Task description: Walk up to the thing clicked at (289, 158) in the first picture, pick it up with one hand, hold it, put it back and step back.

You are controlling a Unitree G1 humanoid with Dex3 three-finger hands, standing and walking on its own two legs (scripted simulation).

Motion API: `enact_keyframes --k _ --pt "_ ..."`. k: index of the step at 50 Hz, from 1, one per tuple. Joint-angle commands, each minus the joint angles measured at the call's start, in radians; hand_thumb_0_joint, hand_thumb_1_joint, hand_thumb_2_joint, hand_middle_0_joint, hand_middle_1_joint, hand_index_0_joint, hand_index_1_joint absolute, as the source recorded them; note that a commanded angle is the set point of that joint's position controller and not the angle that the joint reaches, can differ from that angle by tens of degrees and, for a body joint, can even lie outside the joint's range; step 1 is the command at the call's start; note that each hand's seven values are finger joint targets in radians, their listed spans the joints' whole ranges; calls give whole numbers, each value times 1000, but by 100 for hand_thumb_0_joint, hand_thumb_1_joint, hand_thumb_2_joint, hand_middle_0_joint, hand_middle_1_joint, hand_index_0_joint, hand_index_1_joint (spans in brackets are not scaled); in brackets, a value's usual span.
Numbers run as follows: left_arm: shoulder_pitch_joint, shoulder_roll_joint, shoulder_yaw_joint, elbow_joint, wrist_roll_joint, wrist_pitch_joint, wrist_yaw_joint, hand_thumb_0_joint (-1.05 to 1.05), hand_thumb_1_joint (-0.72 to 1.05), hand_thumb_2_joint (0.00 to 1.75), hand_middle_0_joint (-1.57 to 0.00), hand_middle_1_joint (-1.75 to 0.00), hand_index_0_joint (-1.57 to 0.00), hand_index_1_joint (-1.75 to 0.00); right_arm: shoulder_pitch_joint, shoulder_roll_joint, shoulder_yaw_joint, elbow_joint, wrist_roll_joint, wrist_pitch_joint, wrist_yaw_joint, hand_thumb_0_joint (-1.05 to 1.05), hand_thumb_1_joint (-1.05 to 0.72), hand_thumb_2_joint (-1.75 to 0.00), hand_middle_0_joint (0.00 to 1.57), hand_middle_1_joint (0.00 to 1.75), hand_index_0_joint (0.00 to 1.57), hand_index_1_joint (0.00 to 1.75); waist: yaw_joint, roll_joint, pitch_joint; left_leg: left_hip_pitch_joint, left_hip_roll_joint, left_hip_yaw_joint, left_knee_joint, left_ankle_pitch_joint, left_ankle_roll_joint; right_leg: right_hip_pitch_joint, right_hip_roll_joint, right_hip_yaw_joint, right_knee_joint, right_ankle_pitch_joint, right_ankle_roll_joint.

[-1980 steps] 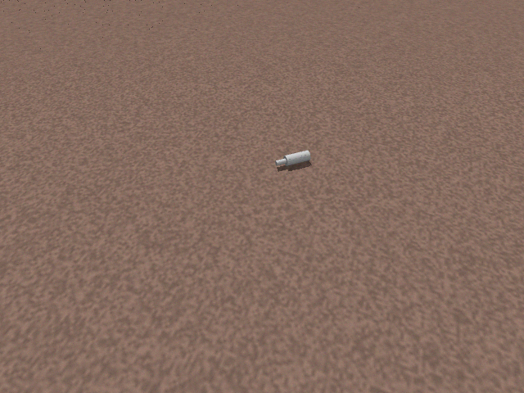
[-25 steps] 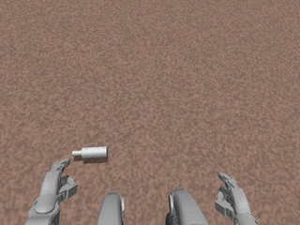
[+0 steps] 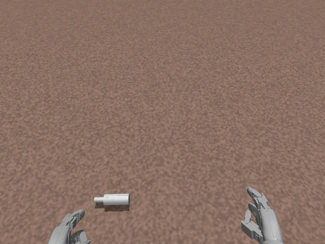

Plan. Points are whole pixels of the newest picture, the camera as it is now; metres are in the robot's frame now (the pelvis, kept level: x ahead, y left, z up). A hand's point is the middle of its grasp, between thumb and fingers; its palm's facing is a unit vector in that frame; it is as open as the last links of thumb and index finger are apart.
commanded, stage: home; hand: left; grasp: from above
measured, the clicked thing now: (111, 199) +0.50 +0.28 -0.68
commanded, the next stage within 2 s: stand in 1.82 s
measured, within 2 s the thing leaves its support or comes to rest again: neither
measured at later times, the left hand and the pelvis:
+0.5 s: hand (86, 243) +0.17 +0.18 -0.05, palm faces +0.04 -0.98 -0.20, open 7.4 cm; pelvis +0.00 +0.01 +0.00, yaw -1 degrees
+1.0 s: hand (86, 243) +0.16 +0.18 -0.05, palm faces +0.04 -0.98 -0.19, open 7.4 cm; pelvis +0.00 +0.01 +0.00, yaw +0 degrees
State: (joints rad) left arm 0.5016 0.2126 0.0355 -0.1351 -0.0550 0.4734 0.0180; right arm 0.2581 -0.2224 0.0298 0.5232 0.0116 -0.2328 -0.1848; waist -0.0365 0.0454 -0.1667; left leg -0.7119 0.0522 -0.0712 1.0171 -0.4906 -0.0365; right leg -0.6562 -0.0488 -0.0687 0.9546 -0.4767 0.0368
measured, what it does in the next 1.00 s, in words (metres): stands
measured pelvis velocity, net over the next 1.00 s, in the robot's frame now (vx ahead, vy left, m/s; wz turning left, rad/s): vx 0.00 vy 0.01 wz -0.01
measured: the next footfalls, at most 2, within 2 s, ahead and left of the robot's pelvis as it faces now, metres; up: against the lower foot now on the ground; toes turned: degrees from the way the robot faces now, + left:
none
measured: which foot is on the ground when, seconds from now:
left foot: down 0.00-1.00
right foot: down 0.00-1.00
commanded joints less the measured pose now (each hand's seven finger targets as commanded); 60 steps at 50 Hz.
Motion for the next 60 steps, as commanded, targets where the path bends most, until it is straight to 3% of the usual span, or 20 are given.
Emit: enact_keyframes --k 1,18,33,36,41,46,48,54,57,60 --pt "-43 110 63 -205 8 -62 1 0 90 90 -20 -30 -20 -30 -48 -118 -54 -142 -6 -63 -7 0 -90 -90 20 30 20 30 -12 11 -86 119 -54 47 -163 211 41 51 59 -20 -155 202 -24" --pt "-27 106 55 -185 10 -59 11 0 90 90 -20 -30 -20 -30 -56 -118 -51 -128 -9 -59 -4 0 -90 -90 20 30 20 30 1 10 -90 129 -44 37 -172 251 36 77 64 -26 -147 229 -29" --pt "-29 104 56 -171 6 -49 5 0 90 90 -20 -30 -20 -30 -58 -119 -52 -131 -5 -63 -2 0 -90 -90 20 30 20 30 4 15 -41 102 -40 28 -198 151 37 48 65 -27 -163 142 -27" --pt "-53 113 59 -220 9 -57 7 0 90 90 -20 -30 -20 -30 -55 -115 -54 -136 -6 -64 -4 0 -90 -90 20 30 20 30 0 28 -82 122 -40 34 -187 190 34 59 64 -24 -159 173 -28" --pt "-29 106 61 -172 8 -52 4 0 90 90 -20 -30 -20 -30 -46 -122 -56 -118 -6 -69 -4 0 -90 -90 20 30 20 30 -3 31 -52 112 -37 27 -195 150 35 42 65 -24 -154 140 -28" --pt "-52 109 48 -215 6 -60 5 0 90 90 -20 -30 -20 -30 -60 -116 -52 -135 -4 -66 -5 0 -90 -90 20 30 20 30 0 17 -73 111 -45 44 -172 209 37 66 59 -17 -160 191 -26" --pt "-19 109 63 -162 7 -54 5 0 90 90 -20 -30 -20 -30 -43 -121 -57 -121 -7 -67 -7 0 -90 -90 20 30 20 30 -9 -4 -71 112 -42 40 -172 195 40 59 62 -19 -158 179 -25" --pt "-20 109 62 -198 9 -59 7 0 90 90 -20 -30 -20 -30 -53 -113 -56 -131 -8 -64 -8 0 -90 -90 20 30 20 30 2 6 -96 122 -44 44 -160 247 37 75 60 -20 -153 227 -24" --pt "-23 110 62 -195 10 -61 6 0 90 90 -20 -30 -20 -30 -45 -115 -60 -124 -9 -63 -9 0 -90 -90 20 30 20 30 -8 -2 -107 130 -45 50 -148 267 39 81 57 -13 -151 252 -21" --pt "-13 112 58 -176 11 -57 6 0 90 90 -20 -30 -20 -30 -45 -120 -60 -121 -9 -61 -7 0 -90 -90 20 30 20 30 -3 7 -77 125 -41 43 -164 247 35 65 61 -19 -149 221 -25"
